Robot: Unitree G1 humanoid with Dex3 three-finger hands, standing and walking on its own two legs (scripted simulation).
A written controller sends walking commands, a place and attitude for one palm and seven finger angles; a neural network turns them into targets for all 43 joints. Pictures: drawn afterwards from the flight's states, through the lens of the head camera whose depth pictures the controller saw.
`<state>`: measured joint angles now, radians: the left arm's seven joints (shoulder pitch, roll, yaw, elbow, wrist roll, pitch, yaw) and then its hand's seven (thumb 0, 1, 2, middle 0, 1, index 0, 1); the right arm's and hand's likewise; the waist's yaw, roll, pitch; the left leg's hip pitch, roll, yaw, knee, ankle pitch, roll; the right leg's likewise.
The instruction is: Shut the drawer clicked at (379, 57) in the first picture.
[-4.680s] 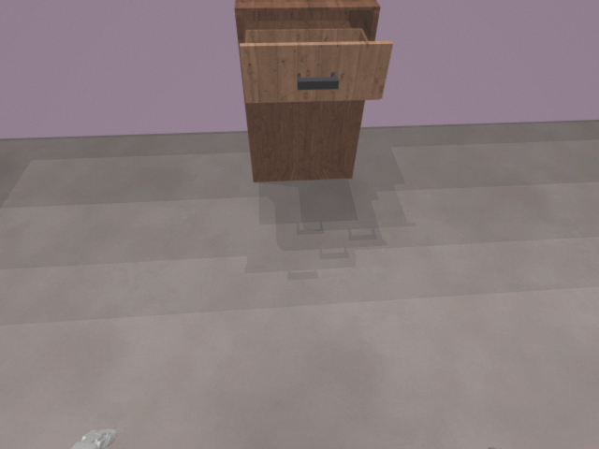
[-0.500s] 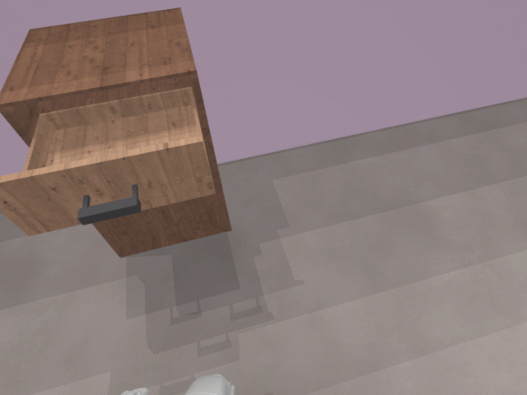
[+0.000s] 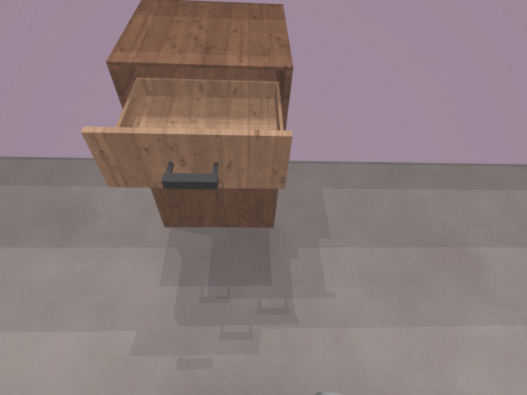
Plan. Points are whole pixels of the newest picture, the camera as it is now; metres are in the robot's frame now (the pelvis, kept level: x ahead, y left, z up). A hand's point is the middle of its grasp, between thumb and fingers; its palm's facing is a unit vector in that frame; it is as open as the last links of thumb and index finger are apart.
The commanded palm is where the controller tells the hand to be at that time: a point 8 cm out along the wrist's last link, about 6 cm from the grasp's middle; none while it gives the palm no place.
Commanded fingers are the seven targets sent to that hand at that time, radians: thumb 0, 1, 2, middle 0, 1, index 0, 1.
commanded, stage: take the last steps up to it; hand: left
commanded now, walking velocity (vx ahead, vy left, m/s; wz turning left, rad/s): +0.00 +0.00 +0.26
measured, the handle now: (192, 173) +0.57 +0.21 -0.08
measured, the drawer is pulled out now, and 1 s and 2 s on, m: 0.28 0.28 0.28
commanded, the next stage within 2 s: come to a stop and stand still in 1.10 s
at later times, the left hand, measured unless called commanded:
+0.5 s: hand out of the picture -0.04 +0.13 -0.16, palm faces +0.18 -0.97 -0.19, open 7.3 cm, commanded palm none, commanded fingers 0.00 0.90 0.90 -0.20 -0.30 -0.20 -0.30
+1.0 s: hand (155, 331) +0.24 +0.22 -0.17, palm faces +0.10 -0.98 -0.18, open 7.4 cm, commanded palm none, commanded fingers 0.00 0.90 0.90 -0.20 -0.30 -0.20 -0.30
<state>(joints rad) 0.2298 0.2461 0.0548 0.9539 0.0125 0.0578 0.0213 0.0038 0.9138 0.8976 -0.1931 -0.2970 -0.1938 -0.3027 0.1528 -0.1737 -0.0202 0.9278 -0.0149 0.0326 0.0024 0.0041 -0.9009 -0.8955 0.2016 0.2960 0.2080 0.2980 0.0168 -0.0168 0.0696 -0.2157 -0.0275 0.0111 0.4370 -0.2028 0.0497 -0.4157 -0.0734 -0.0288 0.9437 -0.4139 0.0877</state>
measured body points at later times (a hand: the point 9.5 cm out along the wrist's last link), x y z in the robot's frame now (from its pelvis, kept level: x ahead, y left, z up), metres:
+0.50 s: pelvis +0.04 -0.02 +0.01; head +0.04 -0.04 +0.45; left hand -0.04 +0.18 -0.14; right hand +0.06 -0.27 -0.16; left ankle +0.07 +0.14 -0.69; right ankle +0.00 -0.13 -0.74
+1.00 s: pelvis +0.18 +0.03 +0.00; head +0.18 +0.04 +0.45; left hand +0.24 +0.27 -0.15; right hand +0.17 -0.19 -0.15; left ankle +0.11 +0.13 -0.74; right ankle +0.28 -0.10 -0.69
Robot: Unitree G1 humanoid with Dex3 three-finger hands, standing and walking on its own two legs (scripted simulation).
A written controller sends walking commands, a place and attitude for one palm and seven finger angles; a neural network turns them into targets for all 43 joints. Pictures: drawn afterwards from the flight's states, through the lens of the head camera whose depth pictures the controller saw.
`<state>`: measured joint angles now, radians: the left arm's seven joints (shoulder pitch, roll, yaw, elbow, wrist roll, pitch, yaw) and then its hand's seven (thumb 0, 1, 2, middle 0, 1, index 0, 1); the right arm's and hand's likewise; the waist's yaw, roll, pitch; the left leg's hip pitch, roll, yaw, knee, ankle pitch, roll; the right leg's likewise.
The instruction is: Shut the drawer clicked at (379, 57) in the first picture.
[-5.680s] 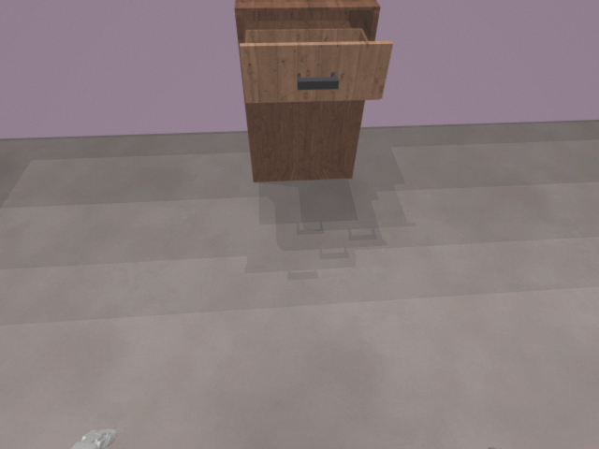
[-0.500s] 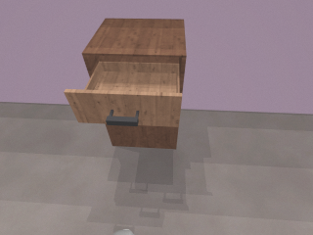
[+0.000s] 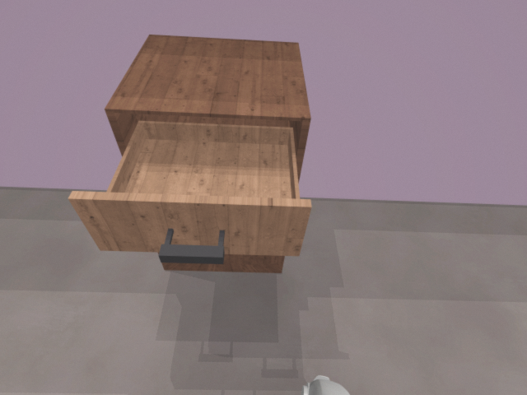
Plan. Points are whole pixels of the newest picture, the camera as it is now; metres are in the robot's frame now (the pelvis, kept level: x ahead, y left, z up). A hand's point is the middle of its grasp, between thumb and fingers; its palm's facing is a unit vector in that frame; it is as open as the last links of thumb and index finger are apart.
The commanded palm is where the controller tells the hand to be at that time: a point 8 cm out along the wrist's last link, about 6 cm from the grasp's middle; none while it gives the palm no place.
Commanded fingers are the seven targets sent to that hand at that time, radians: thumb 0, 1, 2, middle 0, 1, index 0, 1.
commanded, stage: take the last steps up to it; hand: left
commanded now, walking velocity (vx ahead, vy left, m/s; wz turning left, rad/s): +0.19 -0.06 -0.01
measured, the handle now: (194, 244) +0.41 +0.16 -0.08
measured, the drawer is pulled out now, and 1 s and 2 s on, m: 0.28 0.28 0.28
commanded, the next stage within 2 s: come to a stop and stand still in 0.10 s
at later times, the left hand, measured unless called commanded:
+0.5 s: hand out of the picture +0.16 +0.14 -0.18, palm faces +0.06 -0.98 -0.21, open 7.3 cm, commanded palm none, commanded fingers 0.00 0.90 0.90 -0.20 -0.30 -0.20 -0.30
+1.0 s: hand out of the picture +0.09 +0.12 -0.18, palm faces +0.01 -0.97 -0.23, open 7.4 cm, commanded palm none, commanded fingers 0.00 0.90 0.90 -0.20 -0.30 -0.20 -0.30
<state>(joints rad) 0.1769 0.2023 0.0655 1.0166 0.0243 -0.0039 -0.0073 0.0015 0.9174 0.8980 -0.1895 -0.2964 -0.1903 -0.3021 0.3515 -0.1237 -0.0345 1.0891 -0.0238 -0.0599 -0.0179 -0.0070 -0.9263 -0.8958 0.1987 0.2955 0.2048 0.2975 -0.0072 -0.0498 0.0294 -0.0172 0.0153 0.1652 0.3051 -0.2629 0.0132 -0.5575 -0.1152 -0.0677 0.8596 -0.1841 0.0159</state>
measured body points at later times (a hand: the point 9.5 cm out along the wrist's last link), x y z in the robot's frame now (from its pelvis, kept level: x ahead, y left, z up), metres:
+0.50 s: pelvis +0.11 -0.04 -0.01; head +0.13 -0.04 +0.44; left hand +0.15 +0.19 -0.17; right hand +0.14 -0.27 -0.17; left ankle +0.14 +0.07 -0.74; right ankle +0.16 -0.14 -0.74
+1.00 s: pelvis +0.09 -0.06 -0.02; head +0.08 -0.08 +0.43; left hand +0.09 +0.17 -0.16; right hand +0.14 -0.29 -0.17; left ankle +0.14 +0.07 -0.74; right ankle +0.07 -0.16 -0.74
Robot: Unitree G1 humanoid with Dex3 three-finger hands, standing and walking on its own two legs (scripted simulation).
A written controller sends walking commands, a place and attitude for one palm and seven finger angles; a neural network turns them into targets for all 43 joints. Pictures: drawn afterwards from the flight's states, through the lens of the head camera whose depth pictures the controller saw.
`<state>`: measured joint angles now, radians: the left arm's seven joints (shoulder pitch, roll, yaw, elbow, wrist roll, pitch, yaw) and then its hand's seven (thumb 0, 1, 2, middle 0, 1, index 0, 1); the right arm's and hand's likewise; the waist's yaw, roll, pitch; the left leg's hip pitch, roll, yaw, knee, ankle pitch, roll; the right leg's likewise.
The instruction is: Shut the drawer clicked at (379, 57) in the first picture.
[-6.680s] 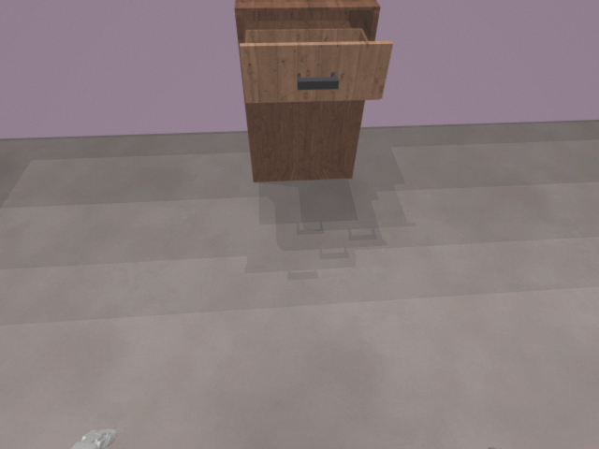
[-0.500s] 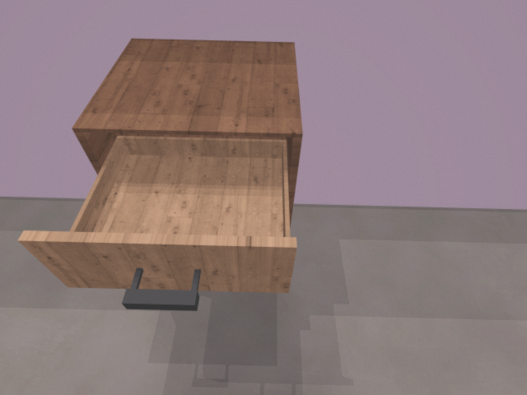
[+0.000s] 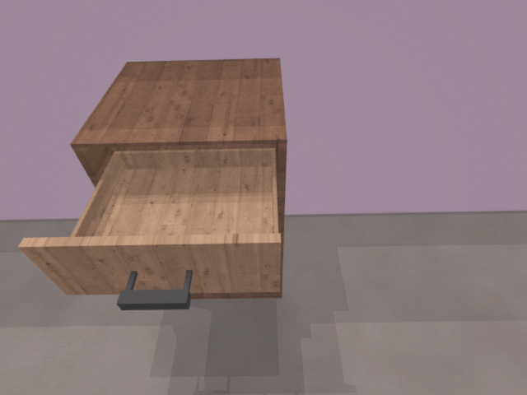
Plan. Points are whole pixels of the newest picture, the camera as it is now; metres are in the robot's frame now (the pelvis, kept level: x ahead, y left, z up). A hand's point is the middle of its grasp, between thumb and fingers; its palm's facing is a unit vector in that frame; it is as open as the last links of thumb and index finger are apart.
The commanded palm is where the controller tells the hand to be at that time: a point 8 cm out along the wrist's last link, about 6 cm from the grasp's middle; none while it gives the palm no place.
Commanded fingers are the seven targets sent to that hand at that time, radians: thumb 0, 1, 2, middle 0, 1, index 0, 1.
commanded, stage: come to a stop and stand still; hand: left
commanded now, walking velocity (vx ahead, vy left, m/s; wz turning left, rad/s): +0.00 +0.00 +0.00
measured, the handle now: (158, 287) +0.32 +0.22 -0.06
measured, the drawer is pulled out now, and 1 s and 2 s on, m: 0.28 0.28 0.27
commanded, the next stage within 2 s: look again from close up in 0.86 s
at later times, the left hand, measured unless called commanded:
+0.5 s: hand out of the picture +0.04 +0.16 -0.16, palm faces -0.01 -0.98 -0.22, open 7.3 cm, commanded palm none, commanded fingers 0.00 0.90 0.90 -0.20 -0.30 -0.20 -0.30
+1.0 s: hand out of the picture +0.03 +0.15 -0.16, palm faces +0.00 -0.98 -0.19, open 7.4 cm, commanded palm none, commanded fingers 0.00 0.90 0.90 -0.20 -0.30 -0.20 -0.30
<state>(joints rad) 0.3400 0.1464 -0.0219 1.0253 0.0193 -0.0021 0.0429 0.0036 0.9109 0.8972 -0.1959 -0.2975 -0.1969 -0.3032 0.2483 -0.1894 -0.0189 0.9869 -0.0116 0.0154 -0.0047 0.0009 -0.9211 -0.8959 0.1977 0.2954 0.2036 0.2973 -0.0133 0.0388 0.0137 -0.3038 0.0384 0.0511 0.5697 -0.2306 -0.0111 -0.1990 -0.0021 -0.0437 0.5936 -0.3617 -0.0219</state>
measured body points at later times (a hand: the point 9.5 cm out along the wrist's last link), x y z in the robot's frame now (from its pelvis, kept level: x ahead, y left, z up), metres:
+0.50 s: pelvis +0.03 -0.01 +0.01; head +0.04 -0.02 +0.46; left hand +0.04 +0.21 -0.15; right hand +0.01 -0.23 -0.16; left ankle +0.05 +0.13 -0.73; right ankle -0.02 -0.10 -0.73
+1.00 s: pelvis +0.04 -0.02 +0.01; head +0.05 -0.02 +0.46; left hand +0.03 +0.20 -0.15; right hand +0.06 -0.25 -0.15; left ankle +0.05 +0.13 -0.73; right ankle -0.02 -0.10 -0.73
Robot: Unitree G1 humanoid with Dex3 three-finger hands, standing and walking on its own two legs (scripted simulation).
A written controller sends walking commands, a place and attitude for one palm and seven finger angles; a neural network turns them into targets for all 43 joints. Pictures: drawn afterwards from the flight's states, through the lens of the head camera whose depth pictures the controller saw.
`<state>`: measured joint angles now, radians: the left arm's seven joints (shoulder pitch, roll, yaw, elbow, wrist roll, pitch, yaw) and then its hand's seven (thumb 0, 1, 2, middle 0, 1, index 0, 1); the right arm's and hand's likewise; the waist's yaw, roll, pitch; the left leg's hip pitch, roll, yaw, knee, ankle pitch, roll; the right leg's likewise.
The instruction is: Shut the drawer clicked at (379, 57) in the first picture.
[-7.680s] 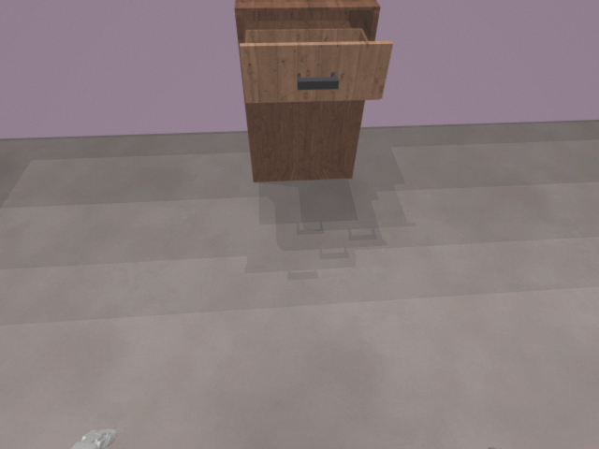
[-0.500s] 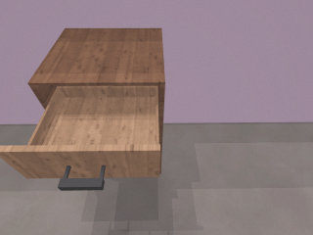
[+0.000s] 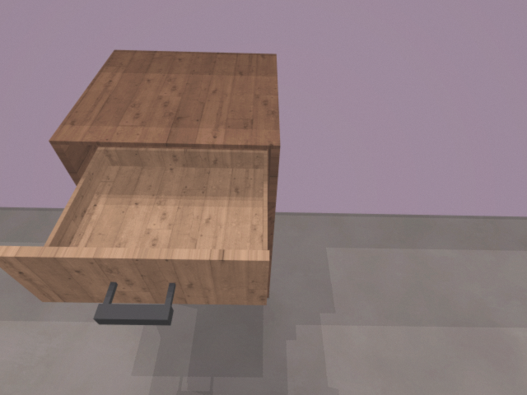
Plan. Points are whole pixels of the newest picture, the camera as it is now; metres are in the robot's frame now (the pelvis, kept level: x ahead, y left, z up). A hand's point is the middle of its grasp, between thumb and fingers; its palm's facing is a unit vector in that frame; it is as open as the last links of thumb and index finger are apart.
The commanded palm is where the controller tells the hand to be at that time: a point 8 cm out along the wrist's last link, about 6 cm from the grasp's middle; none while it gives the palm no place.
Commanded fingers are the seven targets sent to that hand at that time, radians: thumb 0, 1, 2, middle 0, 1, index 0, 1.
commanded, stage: look again from close up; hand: left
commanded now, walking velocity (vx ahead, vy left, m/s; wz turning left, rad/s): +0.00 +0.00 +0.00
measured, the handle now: (138, 301) +0.28 +0.24 -0.07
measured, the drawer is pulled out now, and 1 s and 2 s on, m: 0.28 0.27 0.27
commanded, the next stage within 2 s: raise the hand and make a fist in 0.46 s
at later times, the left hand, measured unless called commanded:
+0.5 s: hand out of the picture -0.02 +0.17 -0.18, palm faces +0.02 -0.98 -0.18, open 7.4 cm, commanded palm none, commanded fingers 0.00 0.90 0.90 -0.20 -0.30 -0.20 -0.30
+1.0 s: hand out of the picture +0.09 +0.17 -0.04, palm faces +0.08 -1.00 +0.01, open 5.8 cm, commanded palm +0.08 +0.23 -0.04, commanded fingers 0.00 0.90 0.90 -0.66 -0.80 -0.66 -0.80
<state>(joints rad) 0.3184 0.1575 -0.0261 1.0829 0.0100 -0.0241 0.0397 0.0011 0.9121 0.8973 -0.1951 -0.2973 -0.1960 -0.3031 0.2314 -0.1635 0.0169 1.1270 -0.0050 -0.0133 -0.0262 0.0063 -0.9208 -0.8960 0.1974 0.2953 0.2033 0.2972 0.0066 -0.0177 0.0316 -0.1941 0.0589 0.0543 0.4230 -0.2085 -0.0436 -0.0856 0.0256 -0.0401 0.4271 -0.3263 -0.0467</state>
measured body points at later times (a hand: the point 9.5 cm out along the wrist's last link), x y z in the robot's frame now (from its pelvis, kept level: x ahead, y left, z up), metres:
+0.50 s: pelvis +0.00 +0.00 +0.00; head +0.01 +0.00 +0.45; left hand -0.01 +0.22 -0.16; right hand -0.01 -0.21 -0.16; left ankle +0.01 +0.15 -0.74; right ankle -0.06 -0.08 -0.74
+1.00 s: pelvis -0.06 +0.01 -0.10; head -0.03 +0.02 +0.35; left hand +0.08 +0.22 -0.04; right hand +0.21 -0.21 -0.12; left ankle +0.01 +0.15 -0.74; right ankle -0.06 -0.08 -0.74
